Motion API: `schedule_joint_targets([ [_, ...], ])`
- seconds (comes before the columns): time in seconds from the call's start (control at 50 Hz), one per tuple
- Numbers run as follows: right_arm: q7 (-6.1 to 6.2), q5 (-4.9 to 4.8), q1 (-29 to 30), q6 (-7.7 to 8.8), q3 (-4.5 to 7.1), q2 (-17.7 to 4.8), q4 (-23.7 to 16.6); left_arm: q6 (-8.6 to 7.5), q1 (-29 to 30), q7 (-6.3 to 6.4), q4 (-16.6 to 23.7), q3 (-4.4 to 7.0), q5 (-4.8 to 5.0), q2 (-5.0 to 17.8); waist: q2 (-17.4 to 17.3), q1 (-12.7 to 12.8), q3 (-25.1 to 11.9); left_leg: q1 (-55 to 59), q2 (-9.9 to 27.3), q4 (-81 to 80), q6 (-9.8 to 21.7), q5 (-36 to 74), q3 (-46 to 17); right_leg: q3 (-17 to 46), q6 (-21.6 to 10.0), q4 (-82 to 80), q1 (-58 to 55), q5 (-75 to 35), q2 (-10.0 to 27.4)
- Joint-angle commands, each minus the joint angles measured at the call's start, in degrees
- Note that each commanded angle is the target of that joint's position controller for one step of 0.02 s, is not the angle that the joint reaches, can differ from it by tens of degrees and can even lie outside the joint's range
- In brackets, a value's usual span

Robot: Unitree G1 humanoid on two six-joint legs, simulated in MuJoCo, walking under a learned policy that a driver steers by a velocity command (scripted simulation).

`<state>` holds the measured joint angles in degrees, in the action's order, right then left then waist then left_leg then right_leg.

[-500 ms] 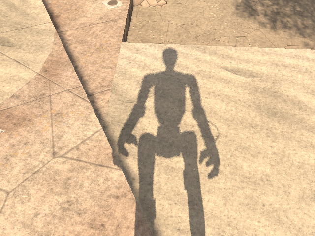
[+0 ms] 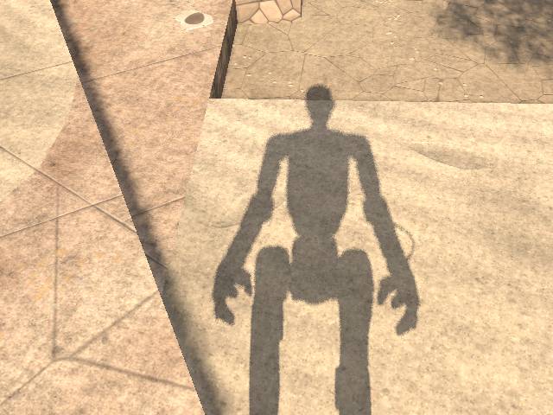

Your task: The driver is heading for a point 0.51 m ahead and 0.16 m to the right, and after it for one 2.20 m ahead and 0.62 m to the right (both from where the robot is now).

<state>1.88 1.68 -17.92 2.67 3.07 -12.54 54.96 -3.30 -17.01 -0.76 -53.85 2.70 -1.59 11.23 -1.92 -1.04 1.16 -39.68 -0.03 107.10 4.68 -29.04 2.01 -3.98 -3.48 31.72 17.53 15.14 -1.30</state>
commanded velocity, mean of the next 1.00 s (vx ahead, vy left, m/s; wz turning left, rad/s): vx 0.50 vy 0.00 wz -0.32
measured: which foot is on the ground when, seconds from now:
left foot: up 0.00-0.30, down 0.32-0.88, up 0.90-1.00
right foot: down 0.00-0.32, up 0.34-0.86, down 0.88-1.00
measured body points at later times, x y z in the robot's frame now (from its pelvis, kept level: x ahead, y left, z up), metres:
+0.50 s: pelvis +0.27 +0.07 +0.06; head +0.28 +0.08 +0.51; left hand +0.37 +0.32 -0.08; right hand +0.32 -0.17 -0.07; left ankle +0.28 +0.17 -0.63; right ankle +0.20 -0.07 -0.56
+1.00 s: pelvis +0.53 -0.02 -0.01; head +0.58 -0.03 +0.44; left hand +0.76 +0.16 -0.13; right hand +0.49 -0.29 -0.13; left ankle +0.46 +0.17 -0.54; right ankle +0.55 -0.10 -0.73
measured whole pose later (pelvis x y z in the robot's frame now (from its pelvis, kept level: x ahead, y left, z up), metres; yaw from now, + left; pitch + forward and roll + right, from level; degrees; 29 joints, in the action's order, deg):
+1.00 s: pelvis +0.53 -0.02 -0.01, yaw -22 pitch +4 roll -2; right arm 1.4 -2.1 -15.6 7.8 3.8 -13.9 47.9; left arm -1.5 -8.0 -1.8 -45.1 4.4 0.0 13.6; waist -1.0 -2.5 2.3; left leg -31.9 6.1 94.9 -2.3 -29.6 -3.0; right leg -2.1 -5.9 31.8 23.9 11.6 -6.4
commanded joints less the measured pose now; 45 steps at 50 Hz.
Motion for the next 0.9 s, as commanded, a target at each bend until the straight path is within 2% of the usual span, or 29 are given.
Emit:
schedule_joint_targets([
  [0.02, -1.38, 0.89, 5.4, -1.47, -1.69, 2.7, -8.6, -1.87, -6.1, 0.30, -0.4, 0.23, 0.27, 5.8, 4.6, -0.7, 0.3, -15.3, 4.0, -1.6, 0.7, 2.9, -0.3, 19.5, -11.0, -17.5, -1.6, -11.3, 18.3],
  [0.04, -1.71, 1.19, 7.2, -1.77, -1.97, 2.2, -10.5, -2.29, -4.7, 0.24, -0.2, 0.21, 0.41, 6.8, 4.1, -2.1, 1.7, -14.3, 4.8, -9.2, 0.9, 6.6, -0.7, 17.4, -10.3, -20.0, 1.4, -11.2, 16.6],
  [0.06, -0.50, -4.96, 6.4, -0.55, -1.67, 1.1, -11.4, -1.67, 1.3, 0.22, 0.1, -0.81, 1.36, 4.7, 8.1, -3.8, 2.3, -17.6, 6.6, -10.7, -0.4, 7.8, -4.9, 17.8, -10.7, -20.5, 1.4, -12.6, 17.9],
  [0.08, -0.01, -4.46, 7.0, 0.21, -2.19, 0.7, -11.9, -1.41, 0.8, 0.31, 0.1, -0.80, 1.38, 5.2, 6.6, -4.2, 1.2, -17.8, 7.3, -14.2, -1.1, 10.2, -4.9, 16.4, -10.7, -21.0, 0.6, -13.9, 17.4],
  [0.12, -0.05, -2.04, 6.6, 1.07, -2.48, 1.5, -11.1, -0.96, -3.7, 0.61, -1.5, -0.05, 0.93, 6.9, 3.5, -3.3, -1.0, -16.4, 8.5, -18.7, -1.8, 17.1, -3.9, 13.6, -10.6, -20.3, -2.5, -18.3, 16.4],
  [0.16, -0.66, -1.89, 13.1, 1.47, -3.03, 2.2, -13.3, -0.32, -7.8, 0.81, -2.5, 0.17, 1.52, 6.9, 2.7, -0.6, 0.3, -20.3, 9.3, -23.6, -1.8, 18.6, -2.1, 12.2, -10.1, -20.0, -7.6, -22.2, 16.2],
  [0.2, -1.86, -2.29, 18.8, 1.88, -4.07, 4.1, -15.6, 0.81, -13.5, 1.13, -4.2, -0.10, 1.82, 5.3, 3.6, 2.2, 1.3, -22.3, 9.2, -27.3, -1.5, 15.7, 0.9, 11.4, -9.6, -19.2, -12.6, -24.6, 16.2],
  [0.24, -3.32, -2.58, 23.3, 2.40, -4.77, 5.0, -17.6, 1.96, -16.6, 1.25, -4.7, -0.19, 1.94, 5.2, 5.6, 3.8, 1.9, -19.9, 8.1, -31.3, -0.9, 10.4, 4.5, 9.9, -8.9, -18.1, -14.6, -29.7, 16.2],
  [0.28, -4.27, -2.36, 21.7, 3.34, -4.49, 4.0, -18.2, 2.48, -14.6, 0.83, -3.6, -0.25, 1.68, 6.3, 9.0, 1.0, -1.2, -3.6, 3.5, -37.0, 0.5, 4.3, 8.8, 7.6, -7.9, -13.7, -9.0, -49.0, 14.5],
  [0.3, -4.24, -2.63, 17.0, 3.72, -3.24, 1.6, -17.5, 2.22, -14.2, 0.62, -3.4, -0.39, 1.54, 7.0, 11.1, -2.5, -5.1, 6.5, 0.7, -40.3, 1.4, 5.0, 9.2, 7.6, -7.2, -8.6, -8.6, -63.8, 14.0],
  [0.32, -3.97, -2.90, 9.3, 3.93, -1.39, -2.7, -16.1, 1.51, -12.4, 0.54, -3.4, -0.40, 1.74, 8.0, 12.2, -7.6, -10.0, 17.3, 1.1, -45.7, 3.2, 7.9, 4.3, 6.9, -5.5, 1.9, -7.6, -73.5, 12.4],
  [0.34, -3.75, -1.82, -1.8, 3.93, 0.87, -10.8, -13.9, 0.06, -8.2, 0.89, -1.3, 0.04, 2.06, 8.2, 5.8, -11.8, -17.4, 31.8, 10.8, -50.9, 7.3, 14.1, -11.4, 6.4, -1.9, 20.0, 3.0, -62.4, 8.3],
  [0.36, -3.53, -0.12, -12.0, 3.52, 2.31, -15.9, -10.1, -2.03, -6.9, 0.55, 0.6, -0.29, 2.94, 3.0, -13.4, -12.0, -24.0, 42.8, 22.3, -74.7, 14.1, 12.8, -39.3, 11.1, 2.5, 40.4, 17.6, 0.5, -3.5],
  [0.38, -3.46, -0.61, -12.1, 4.30, 2.01, -13.2, -8.8, -3.54, -7.2, 0.47, 0.6, 0.96, 4.45, 3.6, -12.6, -9.7, -20.4, 43.2, 26.7, -83.9, 15.3, 17.5, -51.4, 19.9, 2.4, 50.5, 26.2, 8.1, -6.2],
  [0.4, -3.72, -1.60, -5.9, 4.82, 1.05, -9.3, -9.0, -3.11, -2.6, 1.05, 2.9, 1.49, 5.29, 3.8, -10.3, -7.0, -11.0, 35.8, 27.0, -81.4, 12.5, 20.4, -43.3, 17.3, 1.6, 52.9, 31.5, 6.7, -3.2],
  [0.42, -4.12, -1.89, -1.5, 4.98, 0.07, -4.7, -8.5, -1.90, 1.6, 1.78, 4.9, 1.62, 4.50, 3.2, -7.2, -5.2, -5.1, 27.6, 25.6, -79.5, 9.5, 21.3, -34.0, 13.5, 0.2, 53.1, 32.2, 3.7, -0.2],
  [0.44, -4.24, -1.28, 2.0, 4.91, -0.53, -1.4, -7.7, -0.52, 1.6, 2.04, 5.9, 2.26, 3.64, 3.0, -4.4, -2.2, -2.4, 19.4, 22.9, -80.1, 6.0, 18.2, -24.9, 11.7, -1.0, 50.4, 28.0, -1.1, 2.4],
  [0.46, -4.17, -0.56, 5.3, 4.80, -0.79, 0.9, -7.1, 1.04, -0.9, 1.70, 5.7, 2.83, 3.97, 2.7, -4.0, 1.2, -2.1, 14.3, 20.2, -80.9, 3.9, 13.5, -17.4, 11.6, -1.6, 47.7, 22.7, -4.4, 4.0],
  [0.48, -3.86, -0.66, 7.2, 4.70, -0.71, 1.4, -6.8, 2.45, -2.4, 1.49, 5.7, 3.12, 4.57, 2.6, -4.0, 2.9, -1.2, 12.3, 18.8, -82.6, 2.7, 10.4, -12.2, 11.7, -1.9, 44.4, 20.2, -6.0, 4.5],
  [0.52, -2.61, -1.45, 6.4, 5.10, -0.16, 0.2, -5.5, 3.86, -0.8, 1.69, 7.2, 3.56, 3.92, 2.6, -3.4, 3.3, 0.8, 14.0, 18.1, -84.5, 2.4, 15.3, -5.4, 11.7, -2.0, 37.6, 20.7, -10.9, 4.8],
  [0.56, -1.00, -1.33, 3.0, 5.36, 0.41, -1.5, -3.9, 3.77, 4.1, 1.04, 9.4, 3.68, 2.47, 2.9, -2.1, 2.3, 1.0, 17.5, 16.9, -83.7, 1.9, 20.9, 0.4, 11.3, -1.9, 27.8, 21.7, -18.1, 4.4],
  [0.6, 0.36, -1.39, 0.9, 5.21, 1.03, -3.4, -3.7, 3.33, 8.3, -0.21, 11.0, 3.56, 2.02, 2.7, -1.7, 1.2, 0.1, 21.4, 16.7, -83.4, 1.8, 23.0, 4.0, 9.6, -1.1, 19.3, 21.8, -23.7, 3.8],
  [0.68, 1.62, -2.47, -3.5, 4.27, 2.24, -5.9, -4.1, 2.64, 17.4, -2.74, 14.4, 2.59, 2.86, 2.3, -1.2, -3.2, -0.4, 26.9, 17.4, -80.6, 1.5, 18.2, 8.4, 4.9, 0.0, 6.1, 19.2, -31.1, 3.7],
  [0.78, 1.20, -3.19, -6.1, 2.08, 3.70, -7.7, -5.3, 2.97, 24.8, -4.30, 16.9, 2.06, 3.62, 3.0, -1.2, -7.0, 3.8, 34.0, 21.2, -72.9, 0.1, 19.3, 7.5, 2.3, -0.4, -0.5, 22.2, -25.0, 4.7],
  [0.82, 1.06, -3.52, -6.1, 1.24, 4.32, -9.8, -5.7, 2.52, 22.7, -4.52, 16.2, 2.56, 3.62, 4.0, -2.3, -5.8, 3.4, 33.8, 21.3, -66.5, -0.8, 34.0, 8.7, -1.4, -1.6, -2.4, 15.7, -17.7, 2.8],
  [0.84, 0.90, -3.67, -6.6, 1.09, 4.57, -11.0, -5.5, 2.21, 17.1, -4.26, 14.4, 3.63, 3.38, 5.9, -2.1, -3.0, 0.4, 33.7, 20.2, -58.7, -1.4, 43.3, 10.0, -3.3, -2.8, -3.4, 8.3, -16.3, 0.9],
  [0.86, 0.54, -4.16, -6.1, 1.48, 4.68, -11.5, -5.1, 1.91, 8.8, -3.57, 11.6, 5.03, 2.90, 8.0, -1.6, 1.6, -3.8, 31.9, 17.7, -47.5, -2.2, 49.4, 11.4, -5.5, -5.1, -7.4, -3.0, -21.4, -1.6],
  [0.88, 0.19, -4.03, -4.4, 2.46, 4.56, -11.0, -4.7, 1.73, -0.6, -2.74, 8.8, 6.56, 2.02, 11.8, 0.3, 8.1, -7.0, 19.2, 13.7, -27.3, -4.2, 39.0, 12.1, -1.2, -9.8, -10.1, -20.5, -33.3, 0.5],
  [0.9, -0.30, -1.36, -7.5, 4.70, 2.63, -2.9, -6.7, 1.04, -1.6, -2.09, 7.9, 6.90, 0.30, 18.1, 16.6, 4.3, -11.2, -10.2, 6.1, 0.0, -7.1, -17.1, 8.3, 13.8, -15.8, 9.4, -44.1, -69.0, 12.1],
])
Velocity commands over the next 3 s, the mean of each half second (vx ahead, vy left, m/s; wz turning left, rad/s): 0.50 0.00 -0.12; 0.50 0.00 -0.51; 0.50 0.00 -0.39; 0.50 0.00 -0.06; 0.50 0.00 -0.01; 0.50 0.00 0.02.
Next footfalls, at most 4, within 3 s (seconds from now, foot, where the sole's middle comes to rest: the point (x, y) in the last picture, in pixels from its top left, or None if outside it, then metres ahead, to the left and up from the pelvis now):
0.32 left None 0.32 0.18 -0.67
0.88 right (341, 375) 0.59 -0.11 -0.77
1.30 left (298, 268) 0.90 -0.02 -0.77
1.84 right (412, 241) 0.98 -0.36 -0.77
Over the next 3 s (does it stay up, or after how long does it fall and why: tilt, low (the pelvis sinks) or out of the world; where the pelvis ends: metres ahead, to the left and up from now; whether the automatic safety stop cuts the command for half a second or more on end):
stays up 1.47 -0.54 0.00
